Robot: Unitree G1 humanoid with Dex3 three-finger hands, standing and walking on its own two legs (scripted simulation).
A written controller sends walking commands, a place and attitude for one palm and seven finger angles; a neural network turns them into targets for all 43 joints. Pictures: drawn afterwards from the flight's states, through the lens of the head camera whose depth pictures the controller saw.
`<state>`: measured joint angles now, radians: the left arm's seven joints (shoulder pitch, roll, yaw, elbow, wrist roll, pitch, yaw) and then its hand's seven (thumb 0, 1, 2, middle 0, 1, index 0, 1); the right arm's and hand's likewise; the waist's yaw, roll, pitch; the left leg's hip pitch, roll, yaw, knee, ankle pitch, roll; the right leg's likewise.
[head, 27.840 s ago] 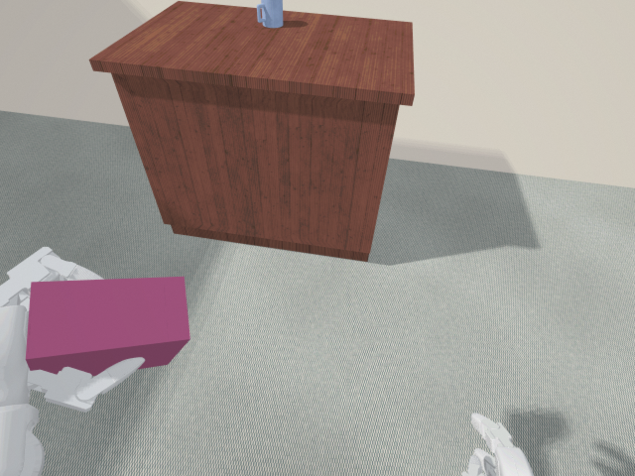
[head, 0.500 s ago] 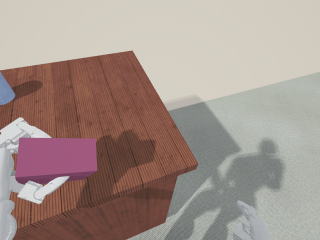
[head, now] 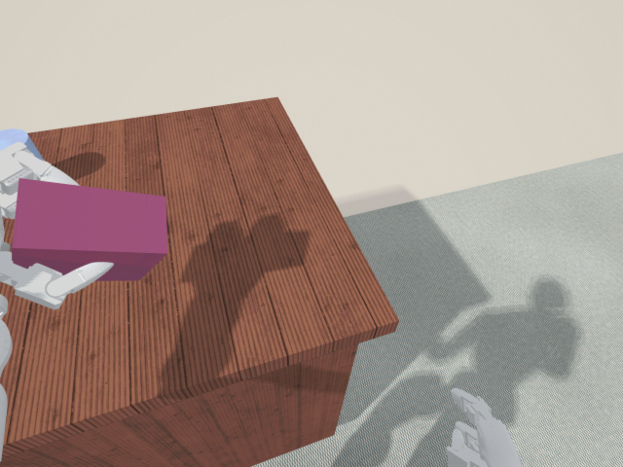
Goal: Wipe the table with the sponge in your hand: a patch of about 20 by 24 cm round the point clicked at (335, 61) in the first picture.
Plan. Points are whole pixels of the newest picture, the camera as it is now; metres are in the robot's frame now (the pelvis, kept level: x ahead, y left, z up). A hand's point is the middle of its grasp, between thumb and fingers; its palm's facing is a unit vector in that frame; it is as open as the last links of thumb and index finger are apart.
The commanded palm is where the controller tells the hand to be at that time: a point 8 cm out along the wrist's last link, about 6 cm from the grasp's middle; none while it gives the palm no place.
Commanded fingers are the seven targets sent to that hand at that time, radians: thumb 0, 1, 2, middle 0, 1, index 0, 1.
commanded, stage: turn the palm down, sponge in hand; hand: left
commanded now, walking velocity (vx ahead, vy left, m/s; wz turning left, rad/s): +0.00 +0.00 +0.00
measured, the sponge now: (111, 239) +0.28 +0.25 +0.17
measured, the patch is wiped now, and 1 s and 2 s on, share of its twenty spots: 0.00 0.00 0.00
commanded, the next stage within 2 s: none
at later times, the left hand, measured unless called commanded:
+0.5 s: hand (89, 296) +0.22 +0.24 +0.17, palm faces +0.29 -0.56 -0.77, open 9.8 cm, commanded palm +0.17 +0.26 +0.21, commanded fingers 0.00 0.10 1.30 -1.20 -1.60 -1.20 -1.60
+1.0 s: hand (118, 279) +0.23 +0.22 +0.18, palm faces +0.21 -0.35 -0.91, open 9.8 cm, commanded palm +0.19 +0.25 +0.24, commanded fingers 0.00 0.10 1.30 -1.20 -1.60 -1.20 -1.60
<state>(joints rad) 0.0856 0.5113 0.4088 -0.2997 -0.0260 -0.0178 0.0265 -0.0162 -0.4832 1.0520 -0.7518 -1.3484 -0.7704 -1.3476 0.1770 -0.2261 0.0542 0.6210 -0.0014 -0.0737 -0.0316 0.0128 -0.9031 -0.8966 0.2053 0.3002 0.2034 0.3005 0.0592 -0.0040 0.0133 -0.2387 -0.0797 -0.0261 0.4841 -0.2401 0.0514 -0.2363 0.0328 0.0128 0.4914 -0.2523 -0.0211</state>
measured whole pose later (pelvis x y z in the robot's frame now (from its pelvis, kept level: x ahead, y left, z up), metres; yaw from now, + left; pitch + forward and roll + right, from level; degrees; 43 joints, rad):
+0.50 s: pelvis -0.01 -0.04 -0.01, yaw +1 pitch -1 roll +1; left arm 0.22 0.59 0.30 -0.36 0.18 0.27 -0.04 -0.01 -0.48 1.05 -0.75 -1.35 -0.77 -1.35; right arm 0.12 -0.28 0.04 0.60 0.03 0.01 -0.13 0.01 -0.90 -0.90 0.20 0.30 0.20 0.30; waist 0.08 0.09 -0.02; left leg -0.26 -0.04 -0.06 0.57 -0.28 0.01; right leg -0.25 0.07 -0.03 0.56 -0.29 -0.08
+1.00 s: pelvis +0.00 -0.03 -0.01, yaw -1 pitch +0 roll +1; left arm 0.27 0.68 0.20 -0.56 0.40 0.29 -0.04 -0.01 -0.48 1.05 -0.75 -1.35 -0.77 -1.35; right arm 0.11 -0.28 0.01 0.58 0.04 0.04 -0.14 0.02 -0.91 -0.90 0.20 0.30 0.20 0.30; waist 0.10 0.08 -0.02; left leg -0.27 -0.04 -0.02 0.58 -0.30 0.02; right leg -0.28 0.07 0.01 0.60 -0.31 -0.07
